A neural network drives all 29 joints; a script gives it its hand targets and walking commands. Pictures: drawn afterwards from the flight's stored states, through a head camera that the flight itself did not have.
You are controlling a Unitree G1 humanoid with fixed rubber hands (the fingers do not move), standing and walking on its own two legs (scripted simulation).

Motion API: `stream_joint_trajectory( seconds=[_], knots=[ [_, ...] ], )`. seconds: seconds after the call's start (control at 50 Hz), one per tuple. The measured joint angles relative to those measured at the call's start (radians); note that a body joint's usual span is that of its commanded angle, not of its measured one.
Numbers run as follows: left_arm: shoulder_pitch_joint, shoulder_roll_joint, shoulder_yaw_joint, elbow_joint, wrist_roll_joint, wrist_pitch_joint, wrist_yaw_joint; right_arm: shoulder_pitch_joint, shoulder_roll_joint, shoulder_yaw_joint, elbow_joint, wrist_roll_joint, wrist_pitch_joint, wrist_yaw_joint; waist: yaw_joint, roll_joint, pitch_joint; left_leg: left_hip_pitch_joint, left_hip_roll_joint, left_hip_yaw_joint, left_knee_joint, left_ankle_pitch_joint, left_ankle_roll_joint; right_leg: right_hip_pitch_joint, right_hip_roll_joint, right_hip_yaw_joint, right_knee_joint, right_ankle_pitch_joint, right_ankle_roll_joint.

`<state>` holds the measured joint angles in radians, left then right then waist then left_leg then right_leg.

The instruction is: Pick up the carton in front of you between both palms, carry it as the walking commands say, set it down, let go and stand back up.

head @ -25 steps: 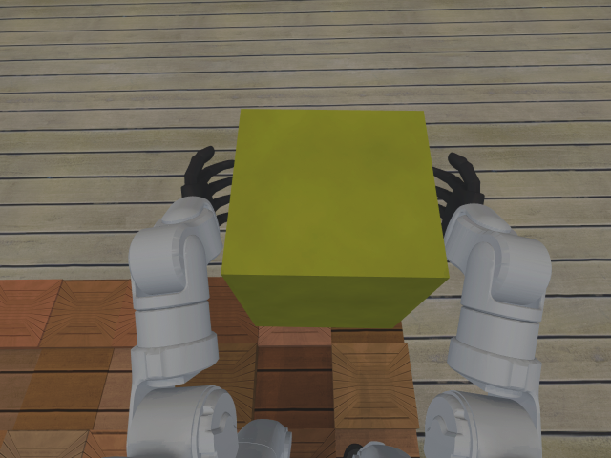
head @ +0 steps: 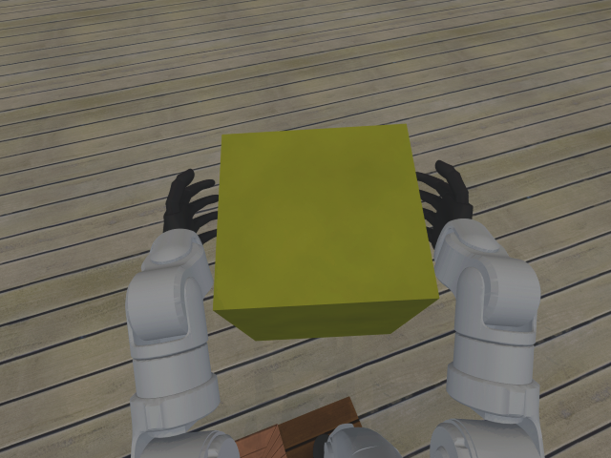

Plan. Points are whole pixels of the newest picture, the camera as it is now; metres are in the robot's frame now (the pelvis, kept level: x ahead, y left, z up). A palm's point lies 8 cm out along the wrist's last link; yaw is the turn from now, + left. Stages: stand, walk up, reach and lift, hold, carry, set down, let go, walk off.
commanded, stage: carry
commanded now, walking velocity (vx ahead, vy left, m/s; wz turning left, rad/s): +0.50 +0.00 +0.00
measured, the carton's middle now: (319, 249) +0.36 -0.07 +0.06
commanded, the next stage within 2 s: none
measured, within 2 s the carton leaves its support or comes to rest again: neither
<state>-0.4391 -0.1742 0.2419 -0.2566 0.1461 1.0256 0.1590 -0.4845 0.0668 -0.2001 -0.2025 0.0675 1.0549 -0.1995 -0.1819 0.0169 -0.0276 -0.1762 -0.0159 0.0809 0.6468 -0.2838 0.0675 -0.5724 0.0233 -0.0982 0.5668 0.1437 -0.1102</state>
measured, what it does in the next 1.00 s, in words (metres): goes down: left foot, then right foot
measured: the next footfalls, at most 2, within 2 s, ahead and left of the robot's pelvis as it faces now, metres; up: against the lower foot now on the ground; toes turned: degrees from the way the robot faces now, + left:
left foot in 0.42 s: +0.37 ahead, +0.10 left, -0.01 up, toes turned +5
right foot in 0.84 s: +0.67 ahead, -0.05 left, -0.03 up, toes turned -3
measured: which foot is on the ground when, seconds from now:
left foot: down 0.00-0.00, up 0.02-0.40, down 0.42-0.84, up 0.86-1.00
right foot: down 0.00-0.42, up 0.44-0.82, down 0.84-1.00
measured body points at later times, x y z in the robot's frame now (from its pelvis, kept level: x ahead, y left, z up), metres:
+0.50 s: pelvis +0.30 +0.03 -0.01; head +0.31 +0.03 +0.44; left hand +0.65 +0.20 +0.10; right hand +0.65 -0.11 +0.10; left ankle +0.34 +0.09 -0.73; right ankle +0.16 -0.07 -0.65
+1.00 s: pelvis +0.59 +0.01 -0.02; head +0.61 +0.01 +0.43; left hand +0.91 +0.19 +0.05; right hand +0.94 -0.11 +0.05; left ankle +0.51 +0.12 -0.66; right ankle +0.63 -0.05 -0.75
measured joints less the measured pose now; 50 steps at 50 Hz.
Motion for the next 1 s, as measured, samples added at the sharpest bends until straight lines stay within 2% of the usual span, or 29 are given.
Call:
stream_joint_trajectory(
  seconds=[0.02, 0.04, 0.08, 0.1, 0.14, 0.2, 0.24, 0.28, 0.34, 0.38, 0.42, 0.46, 0.5, 0.54, 0.58, 0.64, 0.72, 0.8, 0.84, 0.88, 0.92, 0.96, 1.0],
  knots=[
    [-0.028, 0.008, -0.004, 0.028, 0.011, 0.000, 0.005, -0.037, -0.026, 0.000, 0.040, 0.010, 0.000, 0.002, 0.034, 0.013, -0.002, -0.032, 0.010, -0.034, 0.141, -0.057, -0.006, 0.002, 0.014, -0.021, 0.042, 0.063, -0.037],
    [-0.050, 0.020, -0.010, 0.059, 0.011, 0.008, 0.009, -0.066, -0.046, -0.002, 0.083, 0.016, 0.001, 0.007, 0.063, 0.022, -0.001, -0.082, 0.007, -0.080, 0.299, -0.120, -0.009, 0.010, 0.028, -0.034, 0.092, 0.002, -0.065],
    [-0.069, 0.045, -0.022, 0.104, -0.021, 0.047, 0.011, -0.090, -0.057, -0.013, 0.147, 0.020, 0.021, 0.016, 0.124, 0.016, -0.003, -0.198, -0.001, -0.126, 0.546, -0.159, -0.012, 0.041, 0.041, -0.052, 0.136, -0.131, -0.084],
    [-0.065, 0.051, -0.020, 0.107, -0.049, 0.070, 0.010, -0.087, -0.048, -0.023, 0.157, 0.017, 0.035, 0.019, 0.155, 0.009, -0.006, -0.250, 0.001, -0.129, 0.598, -0.154, -0.014, 0.064, 0.044, -0.058, 0.128, -0.163, -0.079],
    [-0.051, 0.058, -0.008, 0.110, -0.081, 0.097, 0.025, -0.073, -0.007, -0.046, 0.154, -0.012, 0.058, 0.023, 0.218, -0.006, -0.011, -0.339, 0.014, -0.112, 0.606, -0.133, -0.026, 0.115, 0.044, -0.063, 0.084, -0.149, -0.072],
    [-0.043, 0.072, 0.005, 0.144, -0.118, 0.101, 0.033, -0.041, 0.060, -0.085, 0.141, -0.086, 0.059, 0.035, 0.300, -0.016, -0.019, -0.441, 0.031, -0.088, 0.526, -0.088, -0.036, 0.186, 0.050, -0.056, 0.033, -0.199, -0.066],
    [-0.051, 0.081, 0.003, 0.187, -0.139, 0.094, 0.037, -0.010, 0.092, -0.105, 0.128, -0.141, 0.048, 0.038, 0.338, -0.026, -0.026, -0.480, 0.034, -0.071, 0.427, -0.042, -0.037, 0.234, 0.046, -0.049, -0.003, -0.224, -0.065],
    [-0.064, 0.087, -0.005, 0.230, -0.156, 0.079, 0.040, 0.018, 0.110, -0.115, 0.111, -0.182, 0.037, 0.041, 0.357, -0.030, -0.033, -0.487, 0.035, -0.058, 0.289, 0.035, -0.035, 0.286, 0.039, -0.043, -0.041, -0.242, -0.054],
    [-0.094, 0.093, -0.018, 0.276, -0.173, 0.052, 0.041, 0.038, 0.113, -0.123, 0.084, -0.202, 0.025, 0.049, 0.353, -0.032, -0.043, -0.448, 0.026, -0.041, 0.074, 0.165, -0.020, 0.351, 0.027, -0.034, -0.061, -0.290, -0.026],
    [-0.116, 0.095, -0.024, 0.292, -0.175, 0.037, 0.041, 0.036, 0.101, -0.120, 0.075, -0.201, 0.018, 0.054, 0.331, -0.028, -0.055, -0.382, 0.011, -0.023, -0.072, 0.280, -0.014, 0.381, 0.017, -0.028, -0.026, -0.352, -0.007],
    [-0.129, 0.100, -0.021, 0.301, -0.171, 0.027, 0.037, 0.021, 0.087, -0.108, 0.093, -0.198, 0.008, 0.059, 0.294, -0.023, -0.075, -0.309, 0.000, 0.005, -0.168, 0.420, 0.000, 0.380, 0.003, -0.018, 0.085, -0.439, 0.020],
    [-0.129, 0.118, -0.006, 0.311, -0.167, 0.019, 0.018, 0.003, 0.085, -0.084, 0.135, -0.191, -0.011, 0.061, 0.238, -0.053, -0.066, -0.315, -0.033, 0.038, -0.087, 0.358, 0.030, 0.293, -0.015, 0.052, 0.338, -0.545, 0.052],
    [-0.094, 0.113, 0.016, 0.300, -0.161, 0.021, 0.002, 0.008, 0.082, -0.061, 0.156, -0.165, -0.001, 0.061, 0.184, -0.030, -0.061, -0.300, -0.033, 0.046, -0.048, 0.263, 0.057, 0.177, 0.007, 0.090, 0.566, -0.611, 0.069],
    [-0.056, 0.081, 0.031, 0.264, -0.147, 0.029, -0.001, 0.042, 0.078, -0.050, 0.137, -0.138, 0.006, 0.047, 0.142, -0.019, -0.050, -0.260, -0.031, 0.052, -0.064, 0.225, 0.057, 0.085, 0.005, 0.095, 0.629, -0.583, 0.079],
    [-0.027, 0.044, 0.041, 0.221, -0.129, 0.026, -0.002, 0.071, 0.070, -0.047, 0.106, -0.108, 0.004, 0.039, 0.107, -0.019, -0.037, -0.215, -0.032, 0.055, -0.097, 0.211, 0.048, 0.016, -0.012, 0.090, 0.581, -0.542, 0.087],
    [0.010, 0.014, 0.037, 0.157, -0.091, 0.006, -0.003, 0.079, 0.054, -0.035, 0.089, -0.070, -0.014, 0.036, 0.065, -0.017, -0.026, -0.151, -0.031, 0.054, -0.135, 0.180, 0.055, -0.059, -0.033, 0.081, 0.447, -0.472, 0.090],
    [0.045, 0.014, 0.028, 0.100, -0.050, -0.003, 0.001, 0.051, 0.039, -0.009, 0.109, -0.047, -0.027, 0.032, 0.034, -0.015, -0.027, -0.054, -0.031, 0.045, -0.171, 0.121, 0.046, -0.090, -0.043, 0.073, 0.226, -0.296, 0.080],
    [0.060, 0.028, 0.026, 0.086, -0.040, 0.005, -0.006, 0.025, 0.035, 0.008, 0.142, -0.048, -0.025, 0.031, 0.053, -0.016, -0.054, 0.050, -0.027, 0.038, -0.157, 0.019, 0.028, -0.024, -0.020, 0.023, -0.020, -0.127, 0.058],
    [0.048, 0.033, 0.019, 0.112, -0.039, 0.013, -0.012, 0.022, 0.029, 0.004, 0.152, -0.058, -0.015, 0.035, 0.077, -0.023, -0.075, 0.068, -0.021, 0.033, -0.052, -0.060, 0.014, 0.061, -0.009, -0.019, -0.119, -0.051, 0.027],
    [0.020, 0.029, 0.004, 0.162, -0.041, 0.006, -0.014, 0.017, 0.003, -0.008, 0.170, -0.059, -0.013, 0.048, 0.131, -0.007, -0.090, -0.032, -0.002, -0.012, 0.222, -0.142, -0.014, 0.083, 0.014, -0.025, -0.072, -0.234, 0.003],
    [0.008, 0.037, -0.013, 0.198, -0.054, 0.011, -0.005, 0.018, -0.003, -0.019, 0.196, -0.059, -0.014, 0.058, 0.183, -0.007, -0.080, -0.172, -0.012, -0.070, 0.492, -0.200, -0.020, 0.084, 0.027, -0.029, -0.022, -0.313, 0.003],
    [0.026, 0.043, -0.020, 0.213, -0.067, 0.016, 0.008, 0.037, 0.027, -0.032, 0.206, -0.085, -0.016, 0.052, 0.220, -0.019, -0.069, -0.290, -0.004, -0.081, 0.595, -0.184, -0.027, 0.112, 0.026, -0.028, -0.021, -0.336, 0.007],
    [0.052, 0.046, -0.013, 0.216, -0.089, 0.011, 0.009, 0.064, 0.068, -0.051, 0.196, -0.112, -0.021, 0.053, 0.245, -0.021, -0.055, -0.379, 0.019, -0.077, 0.563, -0.143, -0.037, 0.155, 0.024, -0.026, -0.048, -0.355, 0.007]
  ],
)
